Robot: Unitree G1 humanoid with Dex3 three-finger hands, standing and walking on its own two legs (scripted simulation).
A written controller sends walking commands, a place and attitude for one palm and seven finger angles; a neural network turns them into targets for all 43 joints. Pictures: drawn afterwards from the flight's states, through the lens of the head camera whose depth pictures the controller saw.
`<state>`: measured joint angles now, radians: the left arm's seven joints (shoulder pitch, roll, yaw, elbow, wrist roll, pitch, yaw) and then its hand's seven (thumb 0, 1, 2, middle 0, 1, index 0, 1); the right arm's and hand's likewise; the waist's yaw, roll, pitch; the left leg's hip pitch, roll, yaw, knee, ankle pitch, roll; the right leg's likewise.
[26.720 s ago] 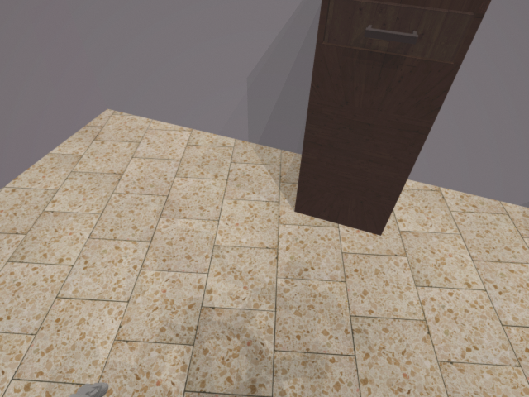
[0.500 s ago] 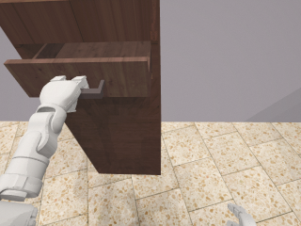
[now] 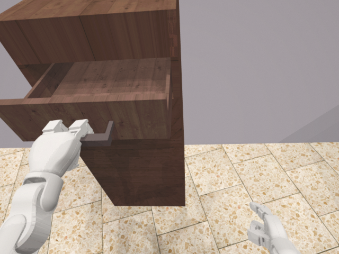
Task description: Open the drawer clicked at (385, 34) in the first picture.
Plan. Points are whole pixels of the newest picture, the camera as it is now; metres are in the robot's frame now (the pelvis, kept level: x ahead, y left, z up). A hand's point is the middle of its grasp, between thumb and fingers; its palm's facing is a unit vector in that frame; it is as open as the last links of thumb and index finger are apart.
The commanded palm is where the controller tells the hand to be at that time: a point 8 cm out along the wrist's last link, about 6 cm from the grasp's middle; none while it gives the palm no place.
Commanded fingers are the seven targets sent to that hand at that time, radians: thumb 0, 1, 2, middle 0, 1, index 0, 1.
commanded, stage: pull the drawer open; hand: left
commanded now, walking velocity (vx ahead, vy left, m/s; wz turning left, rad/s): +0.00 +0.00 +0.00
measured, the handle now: (80, 133) +0.33 +0.23 +0.15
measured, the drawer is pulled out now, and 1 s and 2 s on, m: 0.16 0.27 0.29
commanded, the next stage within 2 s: open the thumb to release the handle in 1.40 s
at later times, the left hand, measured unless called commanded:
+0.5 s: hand (64, 178) +0.24 +0.24 +0.12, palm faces +0.10 -0.05 -0.99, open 5.4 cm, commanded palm +0.22 +0.24 +0.17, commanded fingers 0.00 0.90 0.90 -0.40 -1.35 -0.40 -1.35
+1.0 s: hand (50, 211) +0.17 +0.23 +0.12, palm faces +0.08 -0.08 -0.99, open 5.6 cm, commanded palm +0.12 +0.24 +0.17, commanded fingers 0.00 0.90 0.90 -0.40 -1.35 -0.40 -1.35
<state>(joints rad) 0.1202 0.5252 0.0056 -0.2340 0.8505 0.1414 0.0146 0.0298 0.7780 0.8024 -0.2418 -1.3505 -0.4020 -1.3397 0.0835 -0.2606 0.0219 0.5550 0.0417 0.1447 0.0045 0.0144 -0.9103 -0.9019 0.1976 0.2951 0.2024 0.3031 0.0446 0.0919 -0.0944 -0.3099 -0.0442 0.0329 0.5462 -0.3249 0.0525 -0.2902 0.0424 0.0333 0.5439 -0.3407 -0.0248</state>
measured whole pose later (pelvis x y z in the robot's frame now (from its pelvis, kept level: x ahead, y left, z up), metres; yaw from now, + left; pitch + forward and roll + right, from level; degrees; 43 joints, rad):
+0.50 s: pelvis -0.02 -0.01 +0.00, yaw +3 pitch +3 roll +0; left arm 0.08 0.53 -0.06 -0.20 0.89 0.12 0.03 0.02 0.75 0.85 -0.33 -1.35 -0.42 -1.35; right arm 0.09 -0.25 0.04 0.64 0.03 0.16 -0.04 0.01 -0.91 -0.90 0.20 0.30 0.20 0.30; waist 0.10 0.10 -0.06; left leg -0.31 -0.05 -0.02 0.56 -0.30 0.04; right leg -0.27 0.04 -0.02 0.55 -0.33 -0.04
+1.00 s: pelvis -0.03 -0.02 +0.00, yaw +0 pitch +2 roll +0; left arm 0.48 0.57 0.15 -0.44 0.78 0.01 0.07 0.03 0.77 0.81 -0.25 -1.35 -0.37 -1.31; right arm 0.14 -0.31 0.00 0.57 0.02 0.10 -0.03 0.02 -0.91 -0.90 0.20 0.30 0.20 0.30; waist 0.06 0.08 -0.05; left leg -0.32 -0.02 0.03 0.60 -0.31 0.02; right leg -0.31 0.07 0.02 0.60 -0.32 -0.05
